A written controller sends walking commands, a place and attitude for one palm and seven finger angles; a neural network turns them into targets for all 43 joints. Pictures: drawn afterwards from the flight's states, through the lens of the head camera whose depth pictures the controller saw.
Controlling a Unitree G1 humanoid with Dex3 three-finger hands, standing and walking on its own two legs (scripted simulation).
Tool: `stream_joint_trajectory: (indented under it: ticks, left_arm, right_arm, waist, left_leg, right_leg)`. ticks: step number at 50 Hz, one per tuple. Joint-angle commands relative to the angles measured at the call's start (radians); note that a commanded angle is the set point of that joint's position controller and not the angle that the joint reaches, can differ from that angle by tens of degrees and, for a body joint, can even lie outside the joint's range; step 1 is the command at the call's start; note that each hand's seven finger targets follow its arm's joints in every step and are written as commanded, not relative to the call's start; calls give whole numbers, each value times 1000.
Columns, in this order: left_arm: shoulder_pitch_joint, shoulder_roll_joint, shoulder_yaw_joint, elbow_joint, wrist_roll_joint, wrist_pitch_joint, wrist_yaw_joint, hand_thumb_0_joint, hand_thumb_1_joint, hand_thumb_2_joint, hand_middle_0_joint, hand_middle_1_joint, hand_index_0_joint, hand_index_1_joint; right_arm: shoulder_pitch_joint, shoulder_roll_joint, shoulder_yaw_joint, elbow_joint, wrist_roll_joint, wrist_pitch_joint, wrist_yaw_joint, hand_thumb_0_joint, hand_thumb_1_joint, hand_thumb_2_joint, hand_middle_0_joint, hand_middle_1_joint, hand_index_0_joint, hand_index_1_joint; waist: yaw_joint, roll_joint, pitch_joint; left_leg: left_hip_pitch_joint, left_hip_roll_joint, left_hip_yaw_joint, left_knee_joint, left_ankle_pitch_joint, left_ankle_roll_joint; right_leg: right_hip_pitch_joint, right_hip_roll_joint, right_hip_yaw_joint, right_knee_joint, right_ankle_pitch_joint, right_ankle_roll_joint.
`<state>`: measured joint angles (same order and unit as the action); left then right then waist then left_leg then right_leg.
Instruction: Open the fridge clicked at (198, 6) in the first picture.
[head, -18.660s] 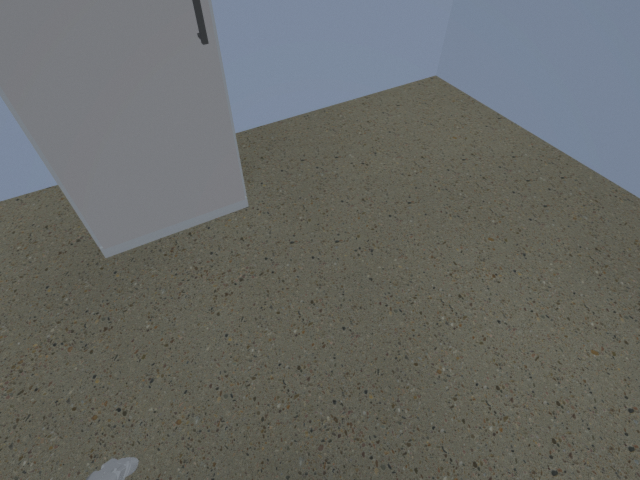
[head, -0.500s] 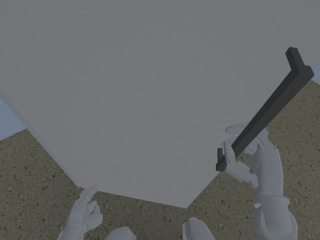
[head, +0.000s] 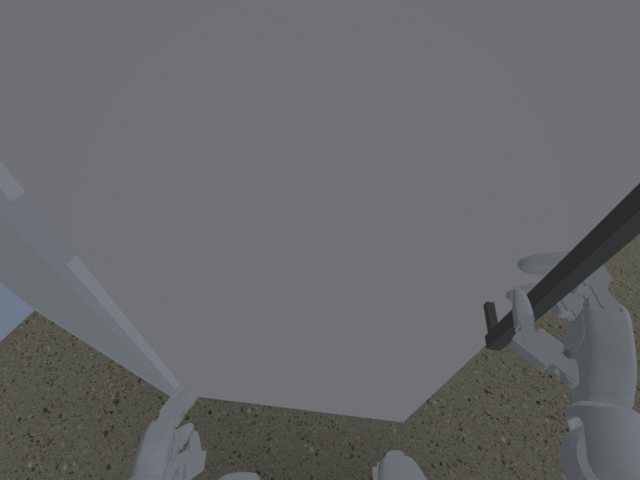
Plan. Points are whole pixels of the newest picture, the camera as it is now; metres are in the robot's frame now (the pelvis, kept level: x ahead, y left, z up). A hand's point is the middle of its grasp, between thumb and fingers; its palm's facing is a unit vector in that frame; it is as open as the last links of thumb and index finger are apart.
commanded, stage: stop walking and hold the door back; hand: right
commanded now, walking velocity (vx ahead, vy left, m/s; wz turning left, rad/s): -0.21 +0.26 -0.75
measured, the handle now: (556, 261) +0.30 -0.19 +0.18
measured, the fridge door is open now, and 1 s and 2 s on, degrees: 68 70 72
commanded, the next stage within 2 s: loosen the grip on the handle in 1.48 s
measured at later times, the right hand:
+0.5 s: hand (522, 378) +0.20 -0.15 +0.14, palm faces +0.38 +0.88 -0.28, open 5.3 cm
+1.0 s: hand (518, 322) +0.26 -0.16 +0.14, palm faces +0.42 +0.88 -0.22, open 5.3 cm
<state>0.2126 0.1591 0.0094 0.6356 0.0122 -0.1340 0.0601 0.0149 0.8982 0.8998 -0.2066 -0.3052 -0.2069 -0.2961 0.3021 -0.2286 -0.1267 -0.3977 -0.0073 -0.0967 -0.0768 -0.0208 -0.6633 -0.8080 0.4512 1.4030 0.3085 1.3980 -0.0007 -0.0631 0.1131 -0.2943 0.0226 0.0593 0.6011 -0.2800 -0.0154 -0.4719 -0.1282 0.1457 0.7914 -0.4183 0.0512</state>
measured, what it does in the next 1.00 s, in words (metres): walks backwards: right foot, then left foot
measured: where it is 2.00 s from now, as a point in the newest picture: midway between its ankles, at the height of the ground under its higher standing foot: outside the picture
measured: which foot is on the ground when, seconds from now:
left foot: down 0.00-0.36, up 0.38-0.56, down 0.58-1.00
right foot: up 0.00-0.34, down 0.36-0.58, up 0.60-1.00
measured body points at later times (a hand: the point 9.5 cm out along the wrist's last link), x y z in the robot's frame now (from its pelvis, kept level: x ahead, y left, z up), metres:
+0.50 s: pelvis -0.12 +0.10 +0.01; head -0.12 +0.12 +0.46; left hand +0.11 +0.27 -0.08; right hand +0.18 -0.20 +0.15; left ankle -0.05 +0.16 -0.68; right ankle -0.15 -0.03 -0.72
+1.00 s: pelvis -0.14 +0.12 +0.03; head -0.10 +0.15 +0.47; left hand -0.04 +0.41 -0.10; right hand +0.23 -0.21 +0.15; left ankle -0.06 +0.19 -0.72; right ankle -0.15 -0.07 -0.67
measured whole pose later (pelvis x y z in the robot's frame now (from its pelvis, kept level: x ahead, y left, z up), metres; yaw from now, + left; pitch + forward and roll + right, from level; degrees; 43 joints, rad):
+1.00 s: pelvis -0.14 +0.12 +0.03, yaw -12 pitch -2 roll -6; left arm 0.33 0.36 0.04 0.74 -0.02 -0.11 0.09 0.01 0.91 0.90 -0.20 -0.30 -0.20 -0.29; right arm -0.67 -0.37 -0.34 0.92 0.01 -0.19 -0.04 -0.02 -0.71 -0.80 0.45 1.40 0.46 1.40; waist 0.13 0.02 0.13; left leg -0.28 0.05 -0.05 0.44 -0.13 0.03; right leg -0.39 -0.02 -0.06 0.78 -0.33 0.03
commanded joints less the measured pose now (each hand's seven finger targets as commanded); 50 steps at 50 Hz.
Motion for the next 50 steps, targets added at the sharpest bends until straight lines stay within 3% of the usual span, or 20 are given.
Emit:
stream_joint_trajectory:
  ticks: [1,3,5,10,12,16,17,19,20,23,25,27,28,29,30,32,33,35,44,50]
  left_arm:
    - [-131,64,46,-150,8,-73,42,0,900,900,-200,-300,-200,-300]
    - [-137,59,31,-161,6,-64,46,0,900,900,-200,-300,-200,-300]
    - [-116,82,9,-151,10,-48,59,0,900,900,-200,-300,-200,-300]
    - [-97,124,-11,-155,4,-27,59,0,900,900,-200,-300,-200,-300]
    - [-93,149,-6,-146,2,-6,55,0,900,900,-200,-300,-200,-300]
    - [-53,160,-10,-136,-6,33,34,0,900,900,-200,-300,-200,-300]
    - [-59,179,-3,-142,-6,35,38,0,900,900,-200,-300,-200,-300]
    - [-78,207,3,-127,-16,34,33,0,900,900,-200,-300,-200,-300]
    - [-87,177,-2,-115,-29,36,32,0,900,900,-200,-300,-200,-300]
    - [-60,202,6,-83,-47,44,45,0,900,900,-200,-300,-200,-300]
    - [-36,217,7,-67,-47,47,61,0,900,900,-200,-300,-200,-300]
    - [-19,221,7,-43,-44,49,74,0,900,900,-200,-300,-200,-300]
    - [-13,213,18,-38,-42,53,77,0,900,900,-200,-300,-200,-300]
    - [-23,212,32,-47,-37,53,81,0,900,900,-200,-300,-200,-300]
    - [-12,219,35,-34,-29,34,73,0,900,900,-200,-300,-200,-300]
    - [4,206,32,21,-34,9,55,0,900,900,-200,-300,-200,-300]
    - [22,207,27,39,-30,5,51,0,900,900,-200,-300,-200,-300]
    - [34,226,29,47,-29,-2,44,0,900,900,-200,-300,-200,-300]
    - [77,246,32,1,-36,-30,31,0,900,900,-200,-300,-200,-300]
    - [50,247,43,-55,-32,-25,29,0,900,900,-200,-300,-200,-300]
  right_arm:
    - [-114,-193,-141,-300,0,-112,5,0,-900,-900,450,1400,450,1400]
    - [-97,-183,-149,-285,14,-124,-3,0,-900,-900,450,1400,450,1400]
    - [-201,-139,-103,-108,22,-87,-31,0,-900,-900,450,1400,450,1400]
    - [-544,-131,-35,55,18,-81,-82,0,-900,-900,450,1400,450,1400]
    - [-675,-154,-28,116,15,-87,-92,0,-900,-900,450,1400,450,1400]
    - [-909,-176,-2,294,24,-95,-85,0,-900,-900,450,1400,450,1400]
    - [-956,-173,14,321,38,-102,-79,0,-900,-900,450,1400,450,1400]
    - [-1072,-162,17,456,33,-101,-75,0,-900,-900,450,1400,450,1400]
    - [-1150,-206,2,531,18,-86,-70,0,-900,-900,450,1400,450,1400]
    - [-1266,-195,17,787,20,-60,-36,0,-900,-900,450,1400,450,1400]
    - [-1343,-196,18,922,34,-56,-19,0,-900,-900,450,1400,450,1400]
    - [-1391,-245,-12,1044,38,-54,-13,0,-900,-900,450,1400,450,1400]
    - [-1391,-325,-69,1080,34,-64,-12,0,-900,-900,450,1400,450,1400]
    - [-1385,-417,-137,1109,37,-70,-8,0,-900,-900,450,1400,450,1400]
    - [-1406,-425,-140,1098,29,-69,-7,0,-900,-900,450,1400,450,1400]
    - [-1468,-422,-145,1111,36,-91,3,0,-900,-900,450,1400,450,1400]
    - [-1465,-466,-190,1161,29,-111,3,0,-900,-900,450,1400,450,1400]
    - [-1422,-540,-255,1229,22,-140,9,0,-900,-900,450,1400,450,1400]
    - [-1378,-587,-315,1191,28,-178,7,0,-900,-900,450,1400,450,1400]
    - [-1248,-531,-308,963,34,-174,1,0,-900,-900,450,1400,450,1400]
  waist:
    - [-21,265,-234]
    - [-18,213,-232]
    - [-12,216,-277]
    - [-21,247,-317]
    - [-23,173,-317]
    - [8,145,-355]
    - [16,25,-324]
    - [6,-325,-246]
    - [24,-286,-203]
    - [-5,-60,-171]
    - [-20,-80,-210]
    - [-28,-19,-230]
    - [-41,159,-232]
    - [-53,351,-197]
    - [-39,294,-238]
    - [2,291,-236]
    - [8,281,-258]
    - [7,260,-290]
    - [5,255,-350]
    - [-16,248,-389]
  left_leg:
    - [151,326,-193,-227,376,237]
    - [205,311,-66,-177,544,225]
    - [193,326,-114,-183,611,193]
    - [203,375,-234,-299,338,164]
    - [233,384,-263,-317,258,163]
    - [121,281,-184,-292,-110,60]
    - [15,189,-132,-193,-210,18]
    - [-181,-5,72,222,-162,-45]
    - [-222,-1,12,392,-168,-17]
    - [-182,15,-14,298,-144,-8]
    - [27,-22,54,116,-100,-12]
    - [226,-1,-8,-71,-168,11]
    - [261,132,-291,-241,-336,83]
    - [234,351,-672,-425,-391,174]
    - [222,393,-749,-448,-449,177]
    - [189,326,-604,-389,-477,110]
    - [211,295,-468,-349,-365,105]
    - [228,264,-354,-316,-155,89]
    - [306,250,-251,-312,113,112]
    - [253,222,-250,-305,131,132]
  right_leg:
    - [-150,100,-168,636,-172,3]
    - [-82,80,-203,449,-184,9]
    - [-13,103,-223,332,-151,-7]
    - [94,134,-196,56,-96,-52]
    - [115,135,-188,-77,-88,-62]
    - [341,148,-227,-439,1,-109]
    - [396,72,-135,-526,-58,-157]
    - [347,-203,200,-604,-229,-305]
    - [269,-237,263,-623,-244,-324]
    - [232,-163,100,-511,-144,-271]
    - [159,-95,-19,-443,-195,-209]
    - [36,-13,-102,-265,-231,-155]
    - [-65,80,-191,-24,-194,-111]
    - [-182,152,-190,253,-197,-61]
    - [-188,135,-72,370,-105,-46]
    - [-189,120,-46,412,4,-39]
    - [-184,105,-66,409,60,-31]
    - [-160,106,-97,384,113,-20]
    - [-65,100,-201,118,105,-15]
    - [140,124,-242,-146,103,-27]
